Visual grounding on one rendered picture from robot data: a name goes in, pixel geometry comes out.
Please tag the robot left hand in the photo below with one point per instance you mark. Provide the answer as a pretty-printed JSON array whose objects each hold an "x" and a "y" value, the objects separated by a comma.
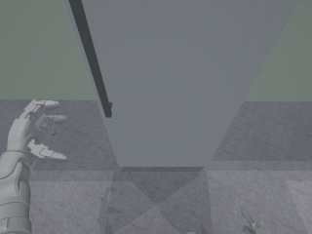
[{"x": 23, "y": 131}]

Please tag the left robot forearm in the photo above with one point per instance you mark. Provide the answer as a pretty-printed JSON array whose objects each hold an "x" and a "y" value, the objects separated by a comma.
[{"x": 15, "y": 193}]

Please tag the robot right hand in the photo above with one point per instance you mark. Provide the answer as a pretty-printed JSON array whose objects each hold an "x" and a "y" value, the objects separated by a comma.
[{"x": 254, "y": 222}]

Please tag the handle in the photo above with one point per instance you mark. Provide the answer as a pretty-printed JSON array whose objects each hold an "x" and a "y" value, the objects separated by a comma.
[{"x": 87, "y": 41}]

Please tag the fridge door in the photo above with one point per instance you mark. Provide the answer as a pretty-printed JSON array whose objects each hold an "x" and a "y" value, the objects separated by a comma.
[{"x": 177, "y": 71}]

